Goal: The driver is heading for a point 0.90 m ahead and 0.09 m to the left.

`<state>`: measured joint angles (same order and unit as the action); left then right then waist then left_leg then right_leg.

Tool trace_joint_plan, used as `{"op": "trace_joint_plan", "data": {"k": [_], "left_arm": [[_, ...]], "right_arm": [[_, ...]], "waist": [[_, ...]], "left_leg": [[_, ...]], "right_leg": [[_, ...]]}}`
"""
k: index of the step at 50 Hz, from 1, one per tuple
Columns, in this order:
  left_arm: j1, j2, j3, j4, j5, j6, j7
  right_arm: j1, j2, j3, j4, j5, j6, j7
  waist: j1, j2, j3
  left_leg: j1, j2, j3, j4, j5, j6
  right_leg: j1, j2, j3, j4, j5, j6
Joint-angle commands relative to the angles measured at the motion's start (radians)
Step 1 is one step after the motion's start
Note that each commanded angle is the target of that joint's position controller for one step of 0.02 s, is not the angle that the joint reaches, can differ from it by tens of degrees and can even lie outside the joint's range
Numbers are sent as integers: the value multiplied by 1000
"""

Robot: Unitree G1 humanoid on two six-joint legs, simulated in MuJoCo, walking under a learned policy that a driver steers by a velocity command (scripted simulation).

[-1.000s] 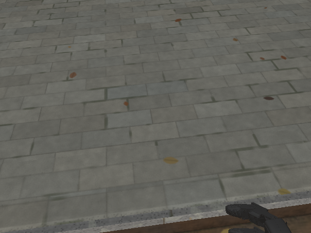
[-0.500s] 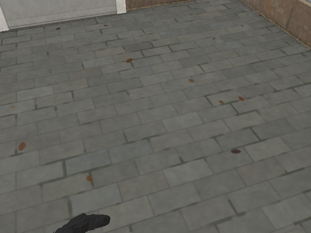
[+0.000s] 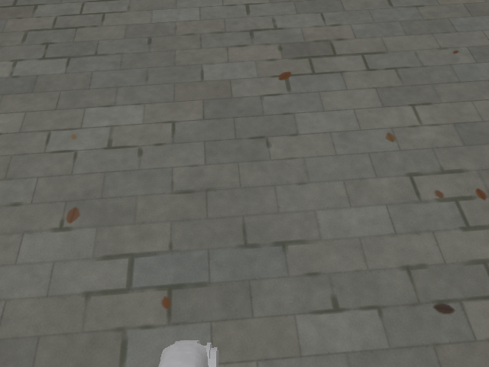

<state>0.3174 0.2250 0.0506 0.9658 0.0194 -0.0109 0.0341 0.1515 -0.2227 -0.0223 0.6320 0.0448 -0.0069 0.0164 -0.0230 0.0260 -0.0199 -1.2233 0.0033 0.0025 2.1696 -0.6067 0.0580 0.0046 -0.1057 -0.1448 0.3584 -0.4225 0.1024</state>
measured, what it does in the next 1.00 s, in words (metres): climbs: left foot 0.17 m higher, then right foot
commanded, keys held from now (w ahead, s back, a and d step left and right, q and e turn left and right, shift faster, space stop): w+q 0.54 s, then w+e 0.46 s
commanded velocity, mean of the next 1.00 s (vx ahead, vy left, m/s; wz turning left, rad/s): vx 0.50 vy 0.00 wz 0.27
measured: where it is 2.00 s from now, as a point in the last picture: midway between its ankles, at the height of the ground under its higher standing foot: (203, 201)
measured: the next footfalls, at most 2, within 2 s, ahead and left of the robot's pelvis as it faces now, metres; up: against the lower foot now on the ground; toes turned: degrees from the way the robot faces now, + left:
left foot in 0.10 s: +0.21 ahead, +0.09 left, +0.17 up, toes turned +1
right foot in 0.56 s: +0.56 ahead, -0.05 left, +0.17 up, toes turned +25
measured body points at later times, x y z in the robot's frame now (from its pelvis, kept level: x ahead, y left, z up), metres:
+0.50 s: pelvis +0.31 +0.01 +0.18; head +0.34 +0.04 +0.63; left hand +0.55 +0.28 +0.17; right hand +0.42 -0.24 +0.07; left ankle +0.17 +0.08 -0.55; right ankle +0.53 -0.08 -0.51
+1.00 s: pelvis +0.58 +0.11 +0.17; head +0.59 +0.12 +0.62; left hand +0.49 +0.36 +0.03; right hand +0.89 -0.02 +0.14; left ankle +0.63 +0.24 -0.56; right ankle +0.52 -0.07 -0.54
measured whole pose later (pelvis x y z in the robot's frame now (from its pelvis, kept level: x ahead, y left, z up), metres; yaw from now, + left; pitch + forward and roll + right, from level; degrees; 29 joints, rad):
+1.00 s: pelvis +0.58 +0.11 +0.17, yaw +14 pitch +3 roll -1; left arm 0.46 0.25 0.04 0.83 -0.02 -0.05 0.01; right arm 0.04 -0.21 -0.03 0.53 0.00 -0.10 0.00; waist 0.10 -0.01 -0.03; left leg -0.43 0.00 -0.04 0.55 -0.17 0.02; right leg -0.18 0.05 0.17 0.64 -0.45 -0.02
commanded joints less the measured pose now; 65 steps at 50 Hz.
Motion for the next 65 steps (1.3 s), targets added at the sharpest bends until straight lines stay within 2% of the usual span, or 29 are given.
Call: {"op": "trace_joint_plan", "data": {"k": [1, 3, 4, 5, 6, 7, 10, 12, 15, 18, 21, 26, 28, 29, 30, 31, 33, 36, 40, 43, 47, 48, 49, 50, 51, 53, 55, 61, 65], "left_arm": [[-384, 123, -9, -120, 10, -23, 4], [-301, 339, 49, -151, -28, -69, 11], [-285, 434, 74, -161, -55, -74, 3], [-210, 380, 66, -164, -86, -75, -2], [-88, 165, 26, -205, -48, -88, -21], [-50, 173, 29, -194, -8, -122, -72], [-258, -12, -35, -404, 10, -133, -75], [-194, -72, -80, -434, 1, -128, -66], [-185, 62, -61, -459, 12, -126, -32], [-335, 63, -66, -499, 37, -133, -2], [-458, 36, -63, -536, -41, -122, -26], [-286, 131, 15, -439, -33, -123, -29], [2, 185, 33, -370, -4, -124, -26], [40, 239, 43, -346, 2, -120, -27], [48, 208, 47, -316, -28, -113, -32], [-17, 130, 34, -329, -37, -105, -21], [-66, 137, 17, -318, -11, -99, -21], [-56, 71, -11, -258, -41, -97, -32], [-37, 141, 2, -228, -58, -78, -23], [13, 222, 24, -217, -58, -72, -22], [81, 181, 21, -196, -52, -48, -13], [82, 165, 20, -199, -40, -51, -15], [56, 90, -2, -229, -24, -61, -22], [136, 28, -22, -273, -43, -79, -25], [140, 99, -3, -255, -62, -80, -24], [3, 119, 13, -264, -57, -62, -26], [-10, 117, 28, -270, -34, -43, -33], [-116, 39, 6, -312, -22, -34, -46], [-246, 38, -6, -336, -13, -49, -73]], "right_arm": [[64, 73, 66, -196, -57, -39, 42], [290, -129, -37, -68, -76, -31, 5], [415, -144, -49, -33, -83, -19, 2], [412, -219, -76, -35, -87, 11, 4], [235, -341, -85, -45, -80, 15, 12], [226, -236, -42, -75, -77, 12, 6], [277, -64, -12, 70, 1, -46, 31], [174, 19, 3, 65, -25, -75, 30], [17, -75, -13, 16, -26, -89, 22], [149, -115, -29, 73, -11, -82, -16], [231, -129, -46, 85, -15, -64, -37], [188, -145, -73, 31, -11, -29, -28], [155, -59, -38, -22, -50, -50, -2], [367, 39, -15, 2, -42, -59, 2], [428, -65, -27, 24, 0, -62, -1], [258, -130, -42, 4, 9, -69, -7], [49, -115, -30, -78, -47, -93, -8], [49, -69, -28, -121, -58, -88, -13], [-32, 0, -3, -149, -59, -83, -13], [-99, -58, -19, -157, -41, -95, -7], [-69, -96, -58, -140, -22, -106, -11], [22, -129, -71, -133, -26, -109, -21], [193, -192, -90, -117, -40, -106, -37], [272, -270, -101, -101, -70, -91, -33], [272, -203, -92, -89, -62, -100, -30], [181, -106, -65, -80, -47, -109, -24], [99, -66, -57, -61, -54, -111, -14], [132, -116, -76, 45, -63, -105, -30], [135, -177, -86, 84, -31, -86, -40]], "waist": [[-273, -183, 67], [-347, -193, -223], [-379, -260, -280], [-351, -186, -256], [-106, 390, -208], [-107, 399, -413], [-47, 103, 31], [52, 35, 41], [145, -60, 48], [56, -51, 7], [-10, 96, -9], [43, 114, -81], [145, -16, -311], [43, -375, -367], [50, -451, -342], [91, -296, -170], [81, -60, -45], [12, -81, 1], [13, -102, -7], [47, -118, -27], [26, -101, -9], [-14, -97, -53], [-94, 22, -173], [-48, 330, -267], [-53, 271, -222], [-33, 65, -24], [15, 98, 21], [43, 45, 50], [4, 63, 20]], "left_leg": [[714, 0, 121, -596, 251, 11], [1134, -144, 197, -571, 301, 6], [1085, -110, 110, -855, 257, 21], [1064, -141, -51, -1226, 224, 71], [1076, 88, -622, -1492, 635, 268], [1164, 157, -954, -1700, 481, 393], [975, 81, -648, -1693, 370, 208], [847, 61, -533, -1672, 433, 167], [722, 5, -408, -1883, 486, 155], [790, -12, -288, -1902, 690, 156], [853, -11, -327, -1953, 553, 141], [1151, 54, -439, -1689, 795, 90], [950, -15, -352, -1256, 702, 54], [602, -173, -270, -956, 22, -17], [439, -114, -246, -779, 61, -26], [377, -61, -213, -711, 179, -34], [424, 5, -134, -735, 310, -35], [506, 59, -101, -920, 333, -57], [704, 25, -30, -1329, 388, -85], [836, -3, -58, -1513, 546, -94], [997, -20, -26, -1661, 509, -72], [1134, 13, -48, -1666, 489, -42], [1356, 212, -243, -1704, 404, 26], [1535, 444, -678, -1836, 259, 170], [1486, 473, -857, -1895, 67, 225], [1283, 368, -520, -1894, 282, 159], [1149, 260, -279, -1936, 508, 116], [1073, 238, -53, -1954, 906, 116], [1056, 201, 46, -1934, 942, 90]], "right_leg": [[-703, -24, -209, -337, 1091, -155], [-502, -98, -98, -153, 2066, -230], [-222, -151, -38, 94, 2190, -238], [-104, -150, 41, 422, 1945, -227], [-333, 139, 52, 982, 313, -119], [-472, 237, 298, 1408, 89, -154], [-913, 204, 260, 1676, -76, -221], [-931, 145, 274, 1658, -53, -246], [-781, 65, 212, 1054, 113, -213], [-682, 68, 139, 669, 365, -127], [-517, 128, 115, 280, 476, -83], [-310, 132, 194, 93, 408, -135], [153, -45, 326, 174, 378, -230], [425, -251, 736, 99, 356, -395], [382, -310, 1015, -68, -63, -462], [235, -247, 904, -104, -117, -435], [-20, -169, 702, -131, 93, -405], [-141, -74, 542, -157, 410, -390], [-284, -25, 387, -143, 569, -358], [-299, -50, 444, -137, 397, -341], [-291, -23, 495, 8, 287, -268], [-348, 22, 471, 110, 276, -234], [-469, 100, 372, 421, 146, -187], [-732, 183, 274, 712, -153, -146], [-865, 120, 311, 910, -115, -141], [-887, 59, 312, 959, 69, -145], [-807, 15, 290, 874, 150, -129], [-771, 38, 258, 676, 287, -83], [-562, 69, 167, 346, 472, -99]]}}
